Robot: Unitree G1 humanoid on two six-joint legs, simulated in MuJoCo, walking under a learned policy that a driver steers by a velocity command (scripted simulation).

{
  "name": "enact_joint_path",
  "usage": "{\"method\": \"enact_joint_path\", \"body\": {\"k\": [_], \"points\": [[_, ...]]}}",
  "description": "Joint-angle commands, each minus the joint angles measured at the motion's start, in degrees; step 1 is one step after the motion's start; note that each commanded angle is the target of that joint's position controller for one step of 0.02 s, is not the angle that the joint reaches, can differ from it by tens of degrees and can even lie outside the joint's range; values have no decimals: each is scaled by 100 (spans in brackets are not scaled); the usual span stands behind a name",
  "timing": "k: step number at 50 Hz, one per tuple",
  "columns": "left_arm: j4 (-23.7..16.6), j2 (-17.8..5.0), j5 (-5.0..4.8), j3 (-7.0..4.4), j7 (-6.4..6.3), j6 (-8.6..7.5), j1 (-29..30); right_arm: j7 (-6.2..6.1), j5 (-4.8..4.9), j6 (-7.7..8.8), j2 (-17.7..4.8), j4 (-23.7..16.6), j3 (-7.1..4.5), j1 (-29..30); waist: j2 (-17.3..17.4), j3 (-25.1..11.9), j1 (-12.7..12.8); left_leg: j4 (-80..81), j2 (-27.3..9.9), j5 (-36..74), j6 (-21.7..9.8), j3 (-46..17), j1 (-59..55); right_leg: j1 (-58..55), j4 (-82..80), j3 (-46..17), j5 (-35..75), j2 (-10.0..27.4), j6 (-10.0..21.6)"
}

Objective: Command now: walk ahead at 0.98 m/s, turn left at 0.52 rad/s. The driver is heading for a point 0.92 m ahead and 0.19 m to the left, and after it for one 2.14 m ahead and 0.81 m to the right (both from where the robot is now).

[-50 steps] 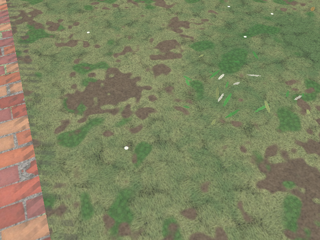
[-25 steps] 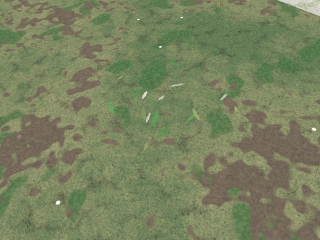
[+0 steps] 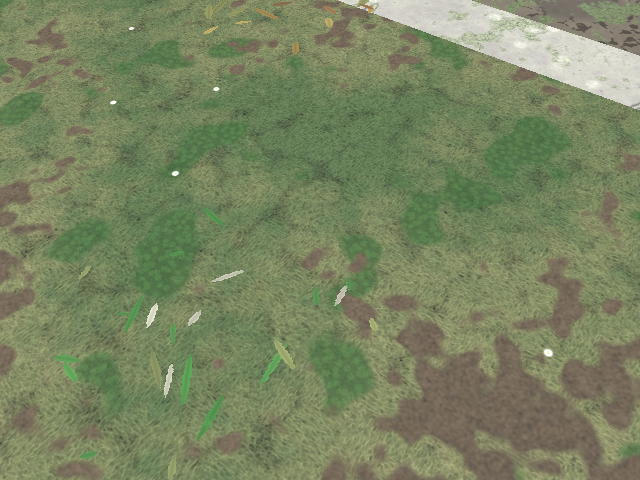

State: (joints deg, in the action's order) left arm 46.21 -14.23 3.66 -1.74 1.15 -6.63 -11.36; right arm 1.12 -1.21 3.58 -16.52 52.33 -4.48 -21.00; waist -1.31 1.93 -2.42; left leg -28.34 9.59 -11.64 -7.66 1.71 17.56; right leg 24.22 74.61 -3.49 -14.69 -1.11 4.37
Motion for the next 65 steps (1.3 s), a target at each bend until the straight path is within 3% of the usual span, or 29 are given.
{"method": "enact_joint_path", "body": {"k": [1,10,13,14,15,16,18,19,22,31,35,36,37,38,39,41,43,46,47,48,52,55,56,57,58,59,60,62,65], "points": [[-700,-316,143,63,29,60,96,-31,72,228,-335,-204,-2,-220,78,146,411,1828,-1622,-681,-1087,-3002,-430,1403,-622,-222,-223,556,-294],[-1543,-326,-162,256,72,64,1933,-4,209,231,-743,-360,-168,-836,417,150,-236,1624,-1244,2580,-393,-2259,-503,-214,-4285,406,1981,87,-537],[-1244,-825,-165,13,-111,-11,610,-38,171,204,-1073,-376,-243,-742,439,-867,456,-584,-1094,4102,-58,-2145,-924,-1993,-4753,361,1040,-113,-331],[-1035,-1157,-111,-132,-231,-44,-465,-3,179,242,-1035,-492,-248,-475,420,-1419,994,-1911,-888,3231,9,-2067,-62,-3394,-4530,-79,503,452,-191],[-858,-1598,40,-290,-348,-23,-1772,-38,130,303,-237,-726,-55,-293,-480,-2278,1345,-3742,-629,-170,-60,-1565,922,-4735,-4451,-1602,-1126,2089,-41],[-833,-1915,109,-381,-275,28,-1330,-71,461,249,0,-1112,71,-912,-2177,-2964,696,-5170,-411,-1689,71,-945,2353,-5290,-5600,-4686,-2430,3221,621],[-940,-702,-31,-206,-187,75,-475,-61,136,53,-478,-951,1,156,-404,-1158,764,-5060,-1101,-540,65,-688,2929,-3660,-5828,-3015,-2142,2405,443],[-796,-564,2,-172,-157,63,-477,13,76,5,-388,-988,3,390,-9,-729,674,-4883,-1248,-424,122,-663,2786,-3043,-5916,-2250,-931,2197,375],[-276,-335,-164,-118,-111,-55,-877,201,-65,-229,-2,-1299,85,784,-394,-245,378,-4665,-1566,-417,158,-575,2823,-2388,-6077,-785,719,1810,98],[129,-920,-217,-190,-137,-168,-1076,505,-67,-297,-187,-2110,302,2430,-51,578,180,-1849,-1031,1284,-176,878,1687,-1934,-6593,1931,4651,1196,-388],[75,-1587,-157,-283,-292,88,-1102,317,-150,-205,-682,-1386,108,255,-584,-662,-994,-1260,-372,476,-614,484,-1165,-2092,-3721,1671,7483,1670,-169],[35,-1561,-164,-265,-274,141,-933,182,-186,-205,-940,-989,-48,-782,-397,-1022,-1461,-676,-460,329,-726,63,-2619,-1281,-2017,1691,6327,1450,-57],[-93,-910,-134,-165,-201,141,-1071,47,-92,-256,-1455,-965,-226,-492,1194,-1233,-858,-656,-1540,58,-575,-1306,-3710,307,554,1634,-532,347,-164],[-513,-749,-468,-40,-181,115,-1929,-6,-180,-253,-1892,-1335,-253,-121,1635,-2612,-242,219,-3214,-76,-1495,-4298,-4908,1779,2115,365,-1438,91,-164],[-504,-1112,-443,-98,-210,56,-1025,-83,-145,-260,-1463,-1341,-248,-245,366,-2154,-682,923,-2979,-825,-1323,-4092,-4212,2121,2032,-21,-667,248,-113],[-433,-797,-371,-22,-151,96,-800,-126,-156,-31,-869,-1024,-65,162,-371,-296,-32,1316,-2735,191,-961,-2819,-1888,1808,947,-65,-274,684,-118],[-32,-539,-253,-4,-87,387,-1388,-107,-90,211,-510,-950,84,405,-399,98,482,1409,-2517,2681,-659,-1545,-548,691,285,-163,-344,796,-221],[-56,-355,-267,-59,20,546,-1237,-15,40,412,-405,-787,146,380,226,237,607,1503,-2198,5074,-239,-239,-343,604,-664,146,105,709,-260],[-236,-473,-772,-145,-98,364,-743,-80,117,452,-244,-973,116,1070,525,95,501,1549,-2021,4855,-30,-116,-609,969,-818,-178,384,764,-339],[-343,-514,-801,-143,-95,256,-542,-158,119,435,-283,-1047,135,1299,527,85,552,1604,-1776,4525,156,277,-617,1015,-1362,25,889,667,-344],[-576,-124,-465,-85,144,96,41,-546,134,256,-682,-949,101,689,409,-305,151,719,-1322,4830,633,1073,-882,89,-3796,1293,3087,-159,-460],[-546,-749,-479,-371,271,283,-1164,-647,213,88,-912,-1196,15,1134,1060,-923,817,-777,-1711,5935,811,943,-937,-1204,-3754,1230,2202,-459,-133],[-356,-1152,-464,-552,216,365,-2142,-595,246,67,-879,-1352,11,1546,857,-1183,1388,-2067,-1702,5403,857,842,-507,-2154,-3945,894,2216,-377,157],[-181,-1228,-481,-576,98,418,-2611,-422,265,83,-550,-1404,96,1851,-323,-855,1706,-4221,-977,1369,1020,890,196,-2638,-4808,445,3219,-46,465],[-388,-1261,-218,-459,25,370,-1966,-190,-3,115,282,-1578,281,1217,-1968,-542,710,-6404,-60,-2951,1184,309,2057,-3128,-4033,-1308,6368,623,1072],[-952,-1581,86,-441,23,236,-1252,-70,70,183,36,-1606,321,-117,-1462,-2247,147,-7202,-40,-2674,1195,-1138,2302,-3708,-4772,-3788,5633,1949,2201],[-1422,-1577,-75,-535,44,294,-571,-27,128,180,-715,-1676,201,213,-384,-2191,253,-6698,-300,-2054,941,-1333,2233,-3173,-5433,-4031,3136,1874,2197],[-1576,-1140,-480,-408,15,380,0,-153,43,11,-795,-1807,113,991,927,-924,-32,-5513,-706,-1385,887,-1169,2306,-1516,-5985,-3489,457,1295,1607],[-1634,-1106,-435,-440,-116,507,144,-251,-7,-189,-572,-1853,108,1189,406,-496,-76,-3853,-785,-1098,1066,-1032,1622,-401,-5872,-2424,1311,469,1156]]}}
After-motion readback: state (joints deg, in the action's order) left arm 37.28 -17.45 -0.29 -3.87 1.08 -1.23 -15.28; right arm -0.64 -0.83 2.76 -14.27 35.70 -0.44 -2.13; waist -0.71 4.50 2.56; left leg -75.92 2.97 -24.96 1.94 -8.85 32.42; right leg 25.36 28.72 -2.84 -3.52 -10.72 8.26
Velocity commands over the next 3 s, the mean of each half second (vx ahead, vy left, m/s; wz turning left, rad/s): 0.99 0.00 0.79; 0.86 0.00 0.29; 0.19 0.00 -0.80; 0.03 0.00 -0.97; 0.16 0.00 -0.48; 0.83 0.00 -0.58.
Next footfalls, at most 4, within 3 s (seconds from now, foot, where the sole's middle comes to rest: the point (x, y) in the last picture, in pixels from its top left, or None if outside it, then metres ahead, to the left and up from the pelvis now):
0.28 right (398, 475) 0.48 -0.13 -0.76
0.74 left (227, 357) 0.77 0.23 -0.76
1.14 right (202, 241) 1.12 0.31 -0.76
1.62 left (133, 238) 1.14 0.50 -0.76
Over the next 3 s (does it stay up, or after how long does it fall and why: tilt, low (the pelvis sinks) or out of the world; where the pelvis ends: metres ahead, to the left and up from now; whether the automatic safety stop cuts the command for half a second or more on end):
stays up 1.29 0.20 -0.02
